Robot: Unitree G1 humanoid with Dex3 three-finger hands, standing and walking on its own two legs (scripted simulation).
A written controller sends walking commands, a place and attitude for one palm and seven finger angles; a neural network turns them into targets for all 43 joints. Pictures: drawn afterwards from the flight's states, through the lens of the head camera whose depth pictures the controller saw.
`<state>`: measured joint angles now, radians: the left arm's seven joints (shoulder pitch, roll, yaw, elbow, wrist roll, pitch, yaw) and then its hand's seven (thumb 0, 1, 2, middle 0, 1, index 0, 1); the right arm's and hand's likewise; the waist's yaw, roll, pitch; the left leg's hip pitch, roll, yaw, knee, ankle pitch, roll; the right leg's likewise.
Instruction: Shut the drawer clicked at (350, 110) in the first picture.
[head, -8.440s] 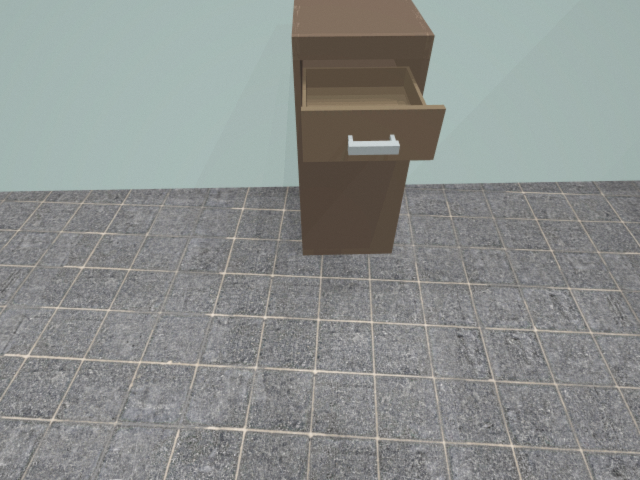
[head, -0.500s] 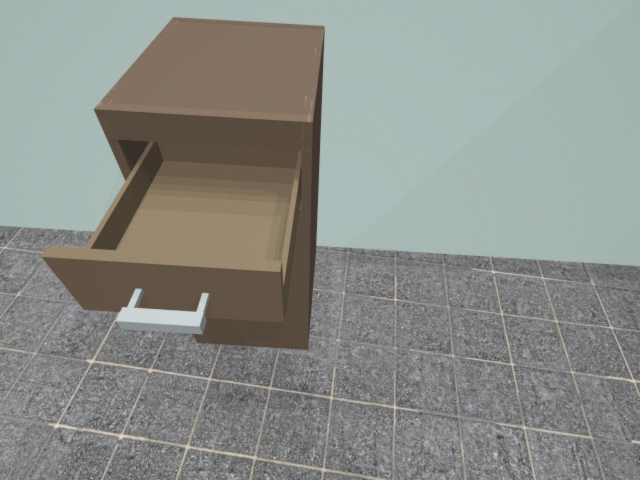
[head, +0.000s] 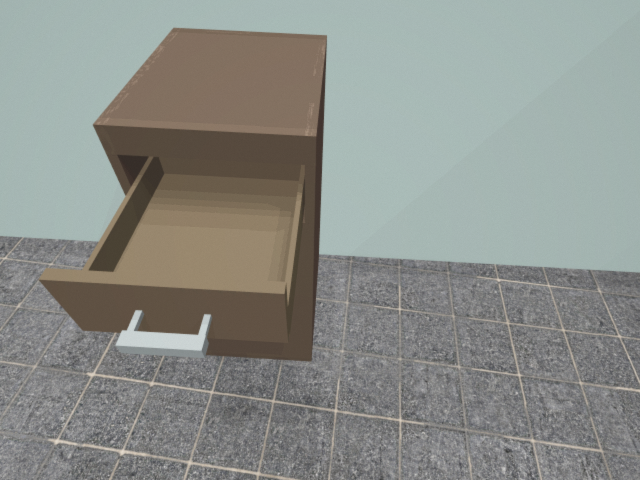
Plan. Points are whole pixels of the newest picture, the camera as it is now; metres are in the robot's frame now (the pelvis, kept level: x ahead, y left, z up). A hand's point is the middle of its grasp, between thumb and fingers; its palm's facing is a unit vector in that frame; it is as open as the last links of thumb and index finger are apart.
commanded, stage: look again from close up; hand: left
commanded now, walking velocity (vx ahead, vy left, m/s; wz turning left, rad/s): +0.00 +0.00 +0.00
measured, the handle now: (167, 331) +0.31 +0.24 -0.03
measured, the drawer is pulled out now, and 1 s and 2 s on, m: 0.28 0.28 0.28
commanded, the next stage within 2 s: raise the hand and make a fist in 0.60 s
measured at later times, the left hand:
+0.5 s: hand out of the picture -0.01 +0.16 -0.18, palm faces +0.02 -0.98 -0.17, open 7.4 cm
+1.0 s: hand (206, 427) +0.18 +0.15 +0.00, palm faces +0.05 -1.00 -0.02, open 6.5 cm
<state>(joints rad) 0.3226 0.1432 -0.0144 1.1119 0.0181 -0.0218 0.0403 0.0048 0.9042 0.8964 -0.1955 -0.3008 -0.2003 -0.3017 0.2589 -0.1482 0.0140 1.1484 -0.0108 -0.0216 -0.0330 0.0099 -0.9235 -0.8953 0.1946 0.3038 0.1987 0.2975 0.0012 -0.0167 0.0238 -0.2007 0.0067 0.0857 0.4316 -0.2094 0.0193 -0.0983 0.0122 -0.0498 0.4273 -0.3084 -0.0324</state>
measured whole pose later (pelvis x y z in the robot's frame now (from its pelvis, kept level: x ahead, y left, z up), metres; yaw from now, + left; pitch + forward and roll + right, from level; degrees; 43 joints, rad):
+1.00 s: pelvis -0.03 -0.01 -0.04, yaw +1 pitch +8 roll +1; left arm 0.39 0.13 0.06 0.12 -0.20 -0.43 -0.15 0.03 0.95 0.90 -0.30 -0.44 -0.33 -0.45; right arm 0.19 -0.28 -0.06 0.66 0.01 -0.30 -0.02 0.01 -0.91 -0.90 0.20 0.30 0.20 0.30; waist -0.02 0.02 -0.13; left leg -0.64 0.01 0.06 0.83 -0.34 0.01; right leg -0.55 -0.01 -0.08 0.88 -0.48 -0.05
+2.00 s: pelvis -0.04 +0.02 -0.04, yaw +3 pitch +5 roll -2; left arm 0.54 0.23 0.10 -0.27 -0.24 -0.22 -0.22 0.02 0.89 0.90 -1.31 -1.51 -1.32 -1.51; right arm 0.19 -0.21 0.04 0.52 0.04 -0.25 -0.04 0.01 -0.90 -0.90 0.20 0.30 0.20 0.30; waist 0.02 0.05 -0.09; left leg -0.60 0.01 0.03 0.87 -0.35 0.05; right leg -0.46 0.00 -0.10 0.83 -0.46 -0.02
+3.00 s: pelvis -0.03 +0.00 -0.03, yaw +3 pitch +4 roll -1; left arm 0.41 0.25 0.22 -0.04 -0.30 -0.26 -0.33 0.02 0.89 0.90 -1.40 -1.60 -1.40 -1.60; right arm 0.22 -0.26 0.03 0.62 0.04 -0.32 -0.07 0.01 -0.90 -0.90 0.20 0.30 0.20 0.30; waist 0.01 0.06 -0.06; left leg -0.54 0.02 0.01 0.79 -0.32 0.02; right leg -0.40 0.02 -0.12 0.77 -0.43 -0.04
